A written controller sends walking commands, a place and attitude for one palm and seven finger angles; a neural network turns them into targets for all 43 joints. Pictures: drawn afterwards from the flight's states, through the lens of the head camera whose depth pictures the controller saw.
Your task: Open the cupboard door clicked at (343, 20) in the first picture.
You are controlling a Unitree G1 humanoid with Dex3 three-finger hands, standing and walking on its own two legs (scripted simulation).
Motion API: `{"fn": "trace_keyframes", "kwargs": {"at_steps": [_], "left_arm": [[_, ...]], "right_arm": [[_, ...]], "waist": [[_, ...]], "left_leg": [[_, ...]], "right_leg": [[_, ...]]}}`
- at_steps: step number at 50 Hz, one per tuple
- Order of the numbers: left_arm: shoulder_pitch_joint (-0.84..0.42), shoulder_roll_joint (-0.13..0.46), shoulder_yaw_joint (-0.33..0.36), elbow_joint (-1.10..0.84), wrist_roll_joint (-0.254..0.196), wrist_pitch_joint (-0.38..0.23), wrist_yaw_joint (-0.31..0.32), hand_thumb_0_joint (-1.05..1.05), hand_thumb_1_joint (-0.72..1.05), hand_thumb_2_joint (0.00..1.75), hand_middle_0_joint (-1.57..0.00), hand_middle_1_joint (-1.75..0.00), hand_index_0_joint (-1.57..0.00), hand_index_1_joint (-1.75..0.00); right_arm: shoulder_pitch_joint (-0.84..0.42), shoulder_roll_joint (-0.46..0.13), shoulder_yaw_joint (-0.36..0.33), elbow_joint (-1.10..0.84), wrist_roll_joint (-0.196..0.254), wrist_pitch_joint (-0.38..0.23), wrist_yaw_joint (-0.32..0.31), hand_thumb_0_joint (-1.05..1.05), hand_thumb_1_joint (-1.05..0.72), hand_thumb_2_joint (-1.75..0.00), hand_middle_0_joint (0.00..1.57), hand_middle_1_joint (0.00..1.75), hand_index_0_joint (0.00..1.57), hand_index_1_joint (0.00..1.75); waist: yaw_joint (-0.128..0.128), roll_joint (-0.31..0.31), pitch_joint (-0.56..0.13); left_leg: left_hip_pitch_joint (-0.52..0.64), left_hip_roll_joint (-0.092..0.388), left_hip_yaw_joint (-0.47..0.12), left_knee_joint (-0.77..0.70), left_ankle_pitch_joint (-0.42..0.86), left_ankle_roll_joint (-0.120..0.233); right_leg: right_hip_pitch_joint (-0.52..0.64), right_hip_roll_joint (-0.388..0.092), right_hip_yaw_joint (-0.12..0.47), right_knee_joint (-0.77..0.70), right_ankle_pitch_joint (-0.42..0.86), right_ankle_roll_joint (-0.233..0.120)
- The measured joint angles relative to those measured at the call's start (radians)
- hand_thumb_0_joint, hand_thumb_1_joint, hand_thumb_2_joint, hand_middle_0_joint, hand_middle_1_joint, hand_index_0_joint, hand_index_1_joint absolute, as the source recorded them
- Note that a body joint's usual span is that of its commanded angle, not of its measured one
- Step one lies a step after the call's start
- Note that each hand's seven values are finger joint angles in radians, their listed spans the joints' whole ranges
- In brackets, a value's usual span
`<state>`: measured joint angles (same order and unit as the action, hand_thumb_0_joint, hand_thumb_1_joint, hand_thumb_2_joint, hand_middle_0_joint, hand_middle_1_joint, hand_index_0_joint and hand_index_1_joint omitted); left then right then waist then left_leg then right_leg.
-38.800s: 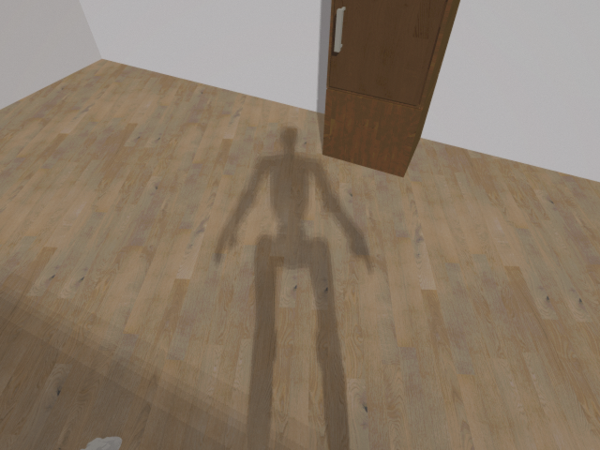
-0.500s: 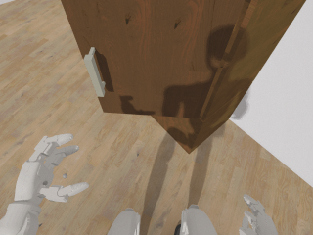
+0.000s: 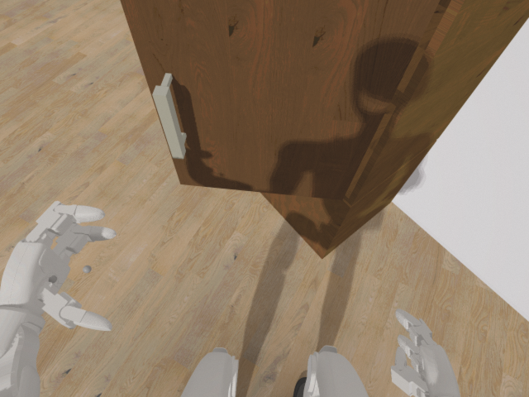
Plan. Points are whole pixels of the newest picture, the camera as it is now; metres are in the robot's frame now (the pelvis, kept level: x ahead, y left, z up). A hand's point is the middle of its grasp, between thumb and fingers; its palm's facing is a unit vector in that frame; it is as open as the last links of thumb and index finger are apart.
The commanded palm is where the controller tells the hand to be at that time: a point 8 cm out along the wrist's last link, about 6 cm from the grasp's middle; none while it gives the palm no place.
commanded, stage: raise the hand with hooked fingers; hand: left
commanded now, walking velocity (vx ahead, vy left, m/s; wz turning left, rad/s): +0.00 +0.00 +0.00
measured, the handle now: (173, 118) +0.57 +0.22 +0.02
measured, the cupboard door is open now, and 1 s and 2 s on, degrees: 46 46 46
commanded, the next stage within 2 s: move the hooked fingers beside the handle in 0.64 s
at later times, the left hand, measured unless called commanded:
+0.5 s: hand (84, 259) +0.28 +0.27 +0.04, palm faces -0.01 -1.00 -0.06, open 14.0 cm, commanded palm +0.26 +0.32 +0.04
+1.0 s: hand (93, 238) +0.31 +0.27 +0.04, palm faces -0.03 -1.00 -0.05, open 14.0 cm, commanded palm +0.30 +0.32 +0.04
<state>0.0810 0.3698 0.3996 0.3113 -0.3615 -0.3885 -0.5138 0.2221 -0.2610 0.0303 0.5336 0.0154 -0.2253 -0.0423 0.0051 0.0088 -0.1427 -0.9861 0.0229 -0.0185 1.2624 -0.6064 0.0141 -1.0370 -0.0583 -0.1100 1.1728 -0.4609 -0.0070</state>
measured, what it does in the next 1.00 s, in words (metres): stands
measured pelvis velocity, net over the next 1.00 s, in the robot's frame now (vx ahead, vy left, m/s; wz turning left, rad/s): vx -0.01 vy -0.01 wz -0.01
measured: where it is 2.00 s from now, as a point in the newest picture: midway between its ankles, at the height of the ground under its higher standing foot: outside the picture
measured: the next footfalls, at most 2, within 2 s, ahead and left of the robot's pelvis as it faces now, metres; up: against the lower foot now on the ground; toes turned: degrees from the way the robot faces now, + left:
none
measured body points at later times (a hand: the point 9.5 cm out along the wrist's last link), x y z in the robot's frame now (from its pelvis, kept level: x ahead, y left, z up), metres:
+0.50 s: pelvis +0.00 +0.00 +0.00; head +0.09 +0.01 +0.44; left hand +0.27 +0.32 +0.05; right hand +0.15 -0.26 -0.08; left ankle +0.00 +0.11 -0.63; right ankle +0.05 -0.13 -0.63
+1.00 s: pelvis -0.01 -0.01 -0.01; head +0.10 +0.01 +0.43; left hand +0.31 +0.32 +0.04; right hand +0.16 -0.26 -0.09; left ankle +0.00 +0.11 -0.63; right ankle +0.05 -0.13 -0.63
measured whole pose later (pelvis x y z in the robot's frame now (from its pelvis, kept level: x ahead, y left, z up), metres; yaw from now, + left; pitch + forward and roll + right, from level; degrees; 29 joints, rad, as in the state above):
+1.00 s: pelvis -0.01 -0.01 -0.01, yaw +0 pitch +20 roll -3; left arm -0.14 0.44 0.46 0.51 -0.35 -0.37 -0.58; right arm 0.24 -0.29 0.03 0.55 0.02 -0.20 -0.06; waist -0.02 0.01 -0.14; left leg -1.04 0.03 -0.02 1.28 -0.60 0.01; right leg -1.09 -0.05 -0.11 1.19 -0.45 -0.02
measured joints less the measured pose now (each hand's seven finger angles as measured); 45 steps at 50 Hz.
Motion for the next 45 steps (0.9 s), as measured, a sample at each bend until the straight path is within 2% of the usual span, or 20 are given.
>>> {"fn": "trace_keyframes", "kwargs": {"at_steps": [10, 20, 39, 45], "left_arm": [[-0.073, 0.046, 0.055, 0.083, -0.015, 0.012, -0.042, -0.01, -0.49, 0.31, -0.3, -1.2, -0.3, -1.19], [-0.057, 0.037, 0.051, 0.085, -0.018, 0.001, -0.041, -0.01, -0.49, 0.3, -0.3, -1.2, -0.3, -1.2], [-0.064, 0.033, 0.049, 0.089, -0.017, 0.003, -0.046, -0.01, -0.49, 0.3, -0.3, -1.2, -0.3, -1.2], [-0.15, 0.05, 0.061, 0.159, -0.004, 0.004, -0.052, -0.01, -0.5, 0.3, -0.3, -1.2, -0.3, -1.2]], "right_arm": [[0.028, -0.023, -0.009, 0.015, 0.005, 0.011, -0.004, 0.01, -0.9, -0.9, 0.21, 0.3, 0.2, 0.3], [0.049, -0.032, -0.017, 0.005, 0.007, 0.017, 0.001, 0.01, -0.9, -0.9, 0.2, 0.3, 0.2, 0.3], [0.023, -0.02, -0.005, -0.006, 0.006, 0.02, -0.006, 0.01, -0.9, -0.9, 0.2, 0.3, 0.2, 0.3], [0.016, -0.028, -0.002, 0.009, 0.007, 0.017, -0.018, 0.01, -0.9, -0.9, 0.2, 0.3, 0.2, 0.3]], "waist": [[-0.015, 0.001, 0.005], [-0.026, -0.001, 0.0], [-0.017, 0.0, -0.003], [-0.012, 0.0, -0.001]], "left_leg": [[-0.014, 0.002, 0.007, -0.002, 0.006, 0.003], [-0.007, 0.002, 0.015, -0.018, 0.016, 0.003], [-0.013, 0.006, 0.005, -0.005, 0.009, -0.005], [-0.036, 0.005, -0.002, 0.015, 0.003, -0.006]], "right_leg": [[-0.016, 0.003, 0.007, -0.004, 0.01, 0.001], [-0.015, 0.005, 0.015, -0.014, 0.019, 0.001], [-0.02, 0.008, 0.007, 0.0, 0.009, -0.006], [-0.039, 0.007, 0.001, 0.017, 0.003, -0.008]]}}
